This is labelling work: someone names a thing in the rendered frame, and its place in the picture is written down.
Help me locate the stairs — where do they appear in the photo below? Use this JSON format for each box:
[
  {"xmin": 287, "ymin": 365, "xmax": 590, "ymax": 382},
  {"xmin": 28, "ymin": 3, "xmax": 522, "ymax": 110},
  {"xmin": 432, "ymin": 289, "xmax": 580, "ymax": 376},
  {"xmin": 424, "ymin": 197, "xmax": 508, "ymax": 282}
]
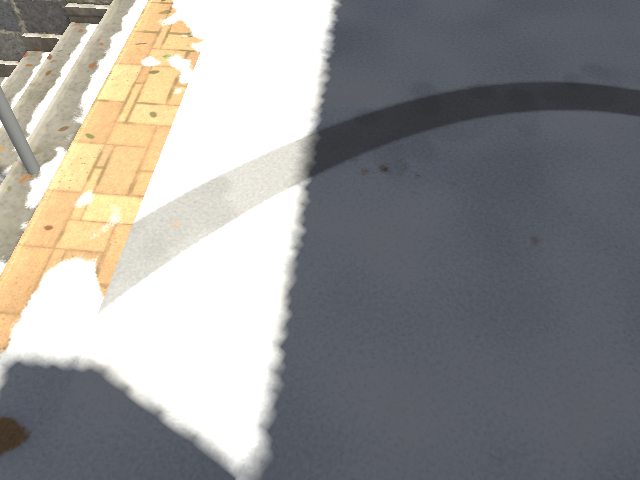
[{"xmin": 0, "ymin": 0, "xmax": 148, "ymax": 275}]

